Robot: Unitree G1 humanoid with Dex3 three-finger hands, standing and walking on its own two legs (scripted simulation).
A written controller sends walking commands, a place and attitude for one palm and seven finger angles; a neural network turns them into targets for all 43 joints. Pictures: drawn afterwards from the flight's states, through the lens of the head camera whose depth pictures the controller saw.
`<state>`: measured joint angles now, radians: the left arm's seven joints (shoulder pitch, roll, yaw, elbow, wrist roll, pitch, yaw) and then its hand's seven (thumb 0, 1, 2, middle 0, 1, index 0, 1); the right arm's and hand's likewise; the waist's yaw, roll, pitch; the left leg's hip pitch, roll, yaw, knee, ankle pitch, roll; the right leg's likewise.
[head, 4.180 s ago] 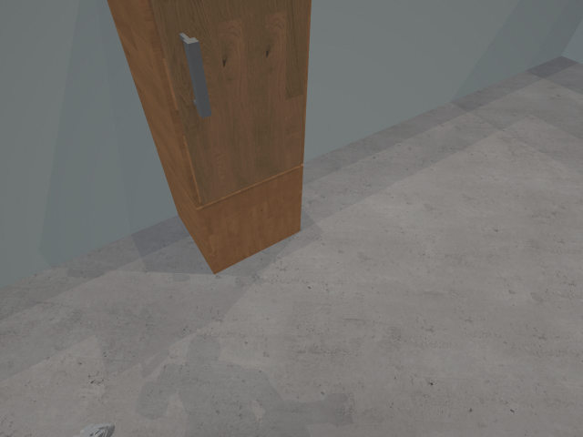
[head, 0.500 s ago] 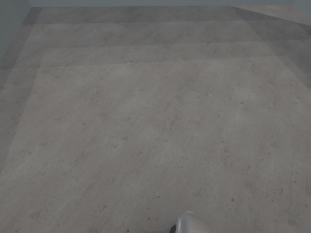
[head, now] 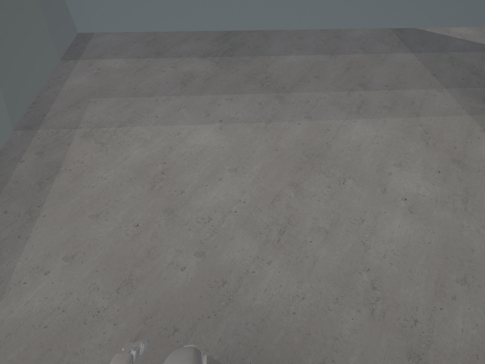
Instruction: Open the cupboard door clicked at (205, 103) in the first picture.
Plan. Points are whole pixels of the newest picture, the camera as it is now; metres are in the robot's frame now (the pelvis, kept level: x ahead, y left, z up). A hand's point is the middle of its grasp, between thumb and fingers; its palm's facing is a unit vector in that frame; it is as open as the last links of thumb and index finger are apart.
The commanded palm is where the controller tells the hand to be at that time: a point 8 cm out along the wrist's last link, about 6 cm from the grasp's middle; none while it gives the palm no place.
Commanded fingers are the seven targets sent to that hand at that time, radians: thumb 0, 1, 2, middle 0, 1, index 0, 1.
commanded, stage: turn to face it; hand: left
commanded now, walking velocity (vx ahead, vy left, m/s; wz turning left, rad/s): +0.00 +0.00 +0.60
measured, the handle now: out of the picture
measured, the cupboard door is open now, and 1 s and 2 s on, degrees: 0 0 0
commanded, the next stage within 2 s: none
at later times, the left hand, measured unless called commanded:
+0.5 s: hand out of the picture +0.09 +0.24 -0.15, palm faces +0.29 -0.92 -0.28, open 7.4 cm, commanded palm none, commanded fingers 0.00 0.90 0.90 -0.20 -0.30 -0.20 -0.30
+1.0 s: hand out of the picture -0.05 +0.20 -0.19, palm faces +0.59 -0.77 -0.25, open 7.4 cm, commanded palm none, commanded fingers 0.00 0.90 0.90 -0.20 -0.30 -0.20 -0.30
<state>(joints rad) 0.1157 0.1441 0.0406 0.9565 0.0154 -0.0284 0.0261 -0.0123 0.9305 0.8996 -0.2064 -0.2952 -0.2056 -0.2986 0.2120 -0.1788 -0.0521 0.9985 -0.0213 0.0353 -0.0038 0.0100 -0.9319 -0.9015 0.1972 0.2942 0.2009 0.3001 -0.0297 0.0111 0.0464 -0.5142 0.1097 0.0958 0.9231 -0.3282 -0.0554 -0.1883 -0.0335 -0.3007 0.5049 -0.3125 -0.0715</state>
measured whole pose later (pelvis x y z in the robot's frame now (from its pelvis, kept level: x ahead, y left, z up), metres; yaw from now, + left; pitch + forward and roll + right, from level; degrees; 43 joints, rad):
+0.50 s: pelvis +0.05 +0.00 +0.00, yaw +15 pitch +2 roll -1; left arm 0.16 0.24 0.08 0.90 0.01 0.05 0.02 0.01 0.91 0.90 -0.20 -0.29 -0.20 -0.30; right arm 0.20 -0.21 -0.06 0.93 -0.02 0.03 0.01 0.01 -0.91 -0.90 0.20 0.30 0.21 0.30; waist -0.02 0.02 0.07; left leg -0.33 -0.01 -0.03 0.51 -0.21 0.03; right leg -0.39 -0.06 -0.01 0.82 -0.43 0.09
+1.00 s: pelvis +0.04 +0.00 -0.01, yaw +35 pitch +0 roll +0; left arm 0.25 0.27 0.06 0.91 0.01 0.05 0.01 0.01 0.90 0.90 -0.21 -0.30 -0.21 -0.30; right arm 0.10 -0.25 -0.06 0.88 -0.01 0.04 0.03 0.01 -0.91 -0.90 0.20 0.29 0.20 0.30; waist 0.03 -0.06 0.11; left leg -0.33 0.01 0.09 0.66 -0.30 0.02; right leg -0.31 -0.19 -0.19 0.85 -0.51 0.08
